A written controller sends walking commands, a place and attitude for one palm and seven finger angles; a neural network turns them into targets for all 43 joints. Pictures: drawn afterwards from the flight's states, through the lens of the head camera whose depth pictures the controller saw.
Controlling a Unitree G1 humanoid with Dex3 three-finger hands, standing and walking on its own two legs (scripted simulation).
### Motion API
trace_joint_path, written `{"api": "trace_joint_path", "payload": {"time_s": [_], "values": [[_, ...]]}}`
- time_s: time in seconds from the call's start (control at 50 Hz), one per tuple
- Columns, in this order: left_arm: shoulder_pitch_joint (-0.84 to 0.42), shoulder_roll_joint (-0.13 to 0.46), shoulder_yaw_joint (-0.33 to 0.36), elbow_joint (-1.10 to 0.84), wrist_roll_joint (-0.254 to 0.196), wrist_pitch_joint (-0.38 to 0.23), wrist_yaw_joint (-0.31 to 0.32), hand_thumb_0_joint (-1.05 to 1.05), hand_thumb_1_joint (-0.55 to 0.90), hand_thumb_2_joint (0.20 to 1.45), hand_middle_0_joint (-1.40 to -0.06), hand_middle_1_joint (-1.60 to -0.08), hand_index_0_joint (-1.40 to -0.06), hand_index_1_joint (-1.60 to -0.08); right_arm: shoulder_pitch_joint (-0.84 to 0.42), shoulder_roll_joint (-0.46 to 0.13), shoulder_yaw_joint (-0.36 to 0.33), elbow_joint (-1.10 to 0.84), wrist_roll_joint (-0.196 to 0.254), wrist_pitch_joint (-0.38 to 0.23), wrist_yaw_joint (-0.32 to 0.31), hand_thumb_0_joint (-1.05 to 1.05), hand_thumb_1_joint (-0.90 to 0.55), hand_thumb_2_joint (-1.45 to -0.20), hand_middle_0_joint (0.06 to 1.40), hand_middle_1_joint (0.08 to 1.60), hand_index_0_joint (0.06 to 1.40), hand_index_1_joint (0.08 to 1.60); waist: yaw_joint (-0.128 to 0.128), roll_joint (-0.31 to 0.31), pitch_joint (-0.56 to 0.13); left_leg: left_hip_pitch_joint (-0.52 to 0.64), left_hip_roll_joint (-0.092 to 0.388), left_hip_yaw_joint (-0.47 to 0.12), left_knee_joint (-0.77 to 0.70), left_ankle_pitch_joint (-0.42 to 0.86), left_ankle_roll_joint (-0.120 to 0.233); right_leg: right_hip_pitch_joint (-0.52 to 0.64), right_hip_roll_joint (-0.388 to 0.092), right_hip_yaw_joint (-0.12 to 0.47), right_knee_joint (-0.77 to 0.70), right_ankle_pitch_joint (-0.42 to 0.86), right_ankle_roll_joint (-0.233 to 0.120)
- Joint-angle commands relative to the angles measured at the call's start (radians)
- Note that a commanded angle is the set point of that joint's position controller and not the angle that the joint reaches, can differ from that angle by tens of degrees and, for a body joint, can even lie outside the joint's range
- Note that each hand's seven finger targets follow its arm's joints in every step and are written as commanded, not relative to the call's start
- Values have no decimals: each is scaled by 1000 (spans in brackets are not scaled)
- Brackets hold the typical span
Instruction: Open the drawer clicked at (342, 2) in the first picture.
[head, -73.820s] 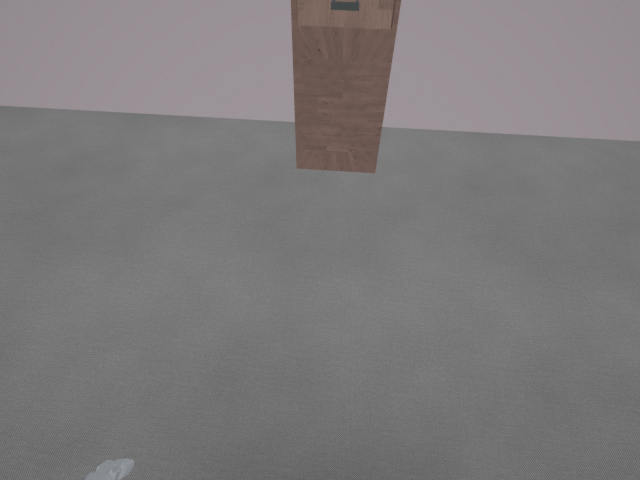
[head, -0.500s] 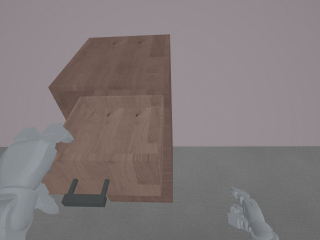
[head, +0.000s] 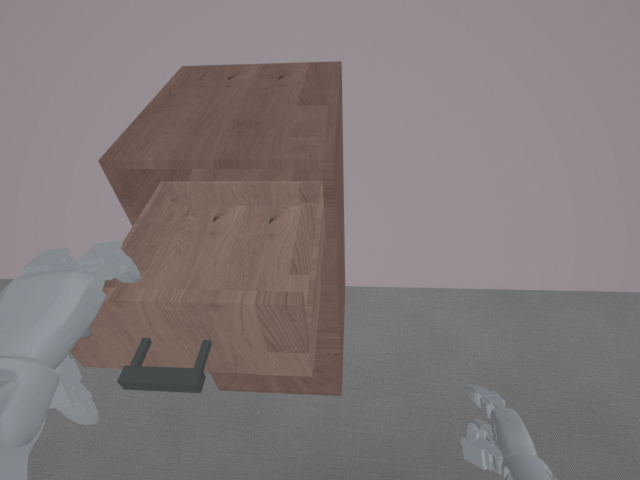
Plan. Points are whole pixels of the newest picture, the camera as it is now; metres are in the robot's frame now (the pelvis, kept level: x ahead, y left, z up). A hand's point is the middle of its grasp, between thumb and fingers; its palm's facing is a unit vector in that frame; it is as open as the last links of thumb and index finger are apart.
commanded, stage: draw the hand back to the body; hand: left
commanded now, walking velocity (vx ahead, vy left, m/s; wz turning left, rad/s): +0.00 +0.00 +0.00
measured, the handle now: (168, 363) +0.23 +0.26 +0.02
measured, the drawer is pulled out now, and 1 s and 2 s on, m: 0.28 0.28 0.28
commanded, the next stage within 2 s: step back with the hand held close in 1.38 s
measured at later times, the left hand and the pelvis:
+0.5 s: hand (119, 325) +0.20 +0.25 +0.16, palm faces +0.30 -0.70 -0.65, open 13.8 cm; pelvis +0.01 +0.00 +0.00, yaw +0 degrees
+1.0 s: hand (130, 291) +0.21 +0.23 +0.19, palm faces +0.39 -0.83 -0.41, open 10.3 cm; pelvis +0.03 +0.00 +0.00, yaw +0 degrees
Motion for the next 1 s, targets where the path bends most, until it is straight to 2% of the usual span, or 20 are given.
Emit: {"api": "trace_joint_path", "payload": {"time_s": [0.0,0.04,0.06,0.12,0.16,0.28,0.36,0.38,0.4,0.42,0.44,0.48,0.5,0.56,0.58,0.68,0.76,0.84,0.9,0.98], "values": [[-196,224,162,-198,9,-66,54,0,-500,300,-300,-1200,-300,-1200,-205,-81,-48,-184,-6,-73,-19,0,-900,-900,200,300,200,300,-16,16,-102,29,35,45,-53,103,-8,-21,-63,5,-100,-43,25],[-143,237,189,-178,-1,-77,64,0,-500,300,-300,-1200,-300,-1200,-191,-84,-53,-187,-9,-79,-23,0,-900,-900,200,300,200,300,-7,-29,-107,27,33,47,-44,109,-7,-16,-66,5,-98,-27,31],[-130,253,217,-173,-7,-74,66,0,-500,300,-300,-1200,-300,-1200,-211,-87,-53,-185,-1,-85,-20,0,-900,-900,200,300,200,300,-4,9,-93,18,39,38,-44,95,-12,-21,-58,28,-103,-40,23],[-149,234,201,-143,-5,-82,69,0,-500,300,-300,-1200,-300,-1200,-194,-82,-57,-175,-8,-78,-16,0,-900,-900,200,300,200,300,-7,-40,-70,-4,32,41,-51,91,-10,-26,-64,9,-92,-44,26],[-130,265,245,-146,-15,-77,73,0,-500,300,-300,-1200,-300,-1200,-208,-87,-60,-179,-4,-83,-13,0,-900,-900,200,300,200,300,3,-7,-98,-8,34,39,-43,102,-14,1,-61,32,-84,-18,22],[-69,239,232,-163,-40,-69,64,0,-500,300,-300,-1200,-300,-1200,-192,-84,-57,-194,-6,-81,-7,0,-900,-900,200,300,200,300,1,-36,-128,-9,28,54,-25,132,-11,22,-73,18,-64,34,32],[-54,234,226,-191,-41,-71,68,0,-500,300,-300,-1200,-300,-1200,-204,-93,-60,-204,-4,-87,-12,0,-900,-900,200,300,200,300,-6,-23,-89,-6,33,47,-26,116,-11,-23,-63,22,-76,9,30],[-116,-149,212,-209,-737,-193,118,0,-465,315,-298,-1178,-298,-1178,-109,9,-61,-242,-2,-161,-20,0,-900,-900,200,300,200,300,-115,-119,20,43,59,40,-36,32,3,-65,-52,-15,-124,-17,16],[-18,-78,247,-111,-755,-240,152,0,-430,330,-295,-1155,-295,-1155,-93,-26,-63,-188,-16,-195,-34,0,-900,-900,200,300,200,300,-101,-192,28,41,77,22,-55,-21,-1,-65,-46,-11,-118,-72,18],[-8,-77,248,-117,-753,-261,166,0,-395,345,-292,-1133,-292,-1133,-106,-31,-60,-185,-16,-211,-35,0,-900,-900,200,300,200,300,-93,-124,41,35,74,13,-73,-58,-7,-73,-45,-8,-122,-113,15],[-50,-41,293,-223,-803,-290,179,0,-360,360,-290,-1110,-290,-1110,-92,-44,-68,-186,-19,-218,-47,0,-900,-900,200,300,200,300,-85,-145,-20,39,71,8,-83,-40,-8,-34,-58,-16,-123,-107,18],[-144,7,335,-358,-816,-352,214,0,-290,390,-285,-1065,-285,-1065,-81,-46,-63,-181,-32,-265,-63,0,-900,-900,200,300,200,300,-69,-10,-135,66,60,11,-89,12,-15,39,-70,-4,-105,-55,13],[-76,-15,335,-329,-819,-363,228,0,-255,405,-282,-1043,-282,-1043,-57,-37,-63,-165,-39,-280,-66,0,-900,-900,200,300,200,300,-66,28,-154,70,60,16,-88,55,-20,59,-72,-11,-89,-9,9],[-34,-56,310,-315,-822,-366,233,0,-150,450,-275,-975,-275,-975,-44,-33,-59,-142,-41,-298,-55,0,-900,-900,200,300,200,300,-62,101,-101,47,62,16,-102,149,-40,68,-66,-22,-84,77,-1],[-33,-78,295,-298,-825,-370,230,0,-115,465,-273,-952,-273,-952,-40,-28,-58,-131,-41,-302,-50,0,-900,-900,200,300,200,300,-67,87,-57,27,63,15,-107,170,-44,63,-68,-30,-83,97,-2],[7,-139,256,-204,-839,-362,200,0,60,540,-260,-840,-260,-840,-40,-35,-75,-116,-39,-285,-31,0,-900,-900,200,300,200,300,-70,-39,-11,23,77,16,-112,256,-41,63,-63,-37,-80,169,2],[24,-127,263,-249,-841,-367,191,0,200,600,-250,-750,-250,-750,-44,-43,-85,-126,-39,-277,-24,0,-900,-900,200,300,200,300,-61,-22,-89,52,79,18,-104,309,-44,97,-63,-32,-69,208,2],[55,-111,282,-283,-841,-368,198,0,340,660,-240,-660,-240,-660,-38,-38,-88,-137,-37,-266,-25,0,-900,-900,200,300,200,300,-61,-56,-142,59,78,24,-97,314,-45,117,-67,-30,-64,228,8],[57,-101,295,-292,-840,-364,204,0,445,705,-232,-592,-232,-592,-36,-34,-87,-134,-35,-261,-31,0,-900,-900,200,300,200,300,-64,-22,-127,56,74,30,-92,318,-48,106,-67,-27,-72,240,8],[31,-106,292,-259,-841,-356,205,0,585,765,-223,-502,-223,-502,-40,-32,-86,-125,-34,-255,-37,0,-900,-900,200,300,200,300,-71,-43,-72,53,72,30,-100,271,-41,71,-65,-24,-94,204,12]]}}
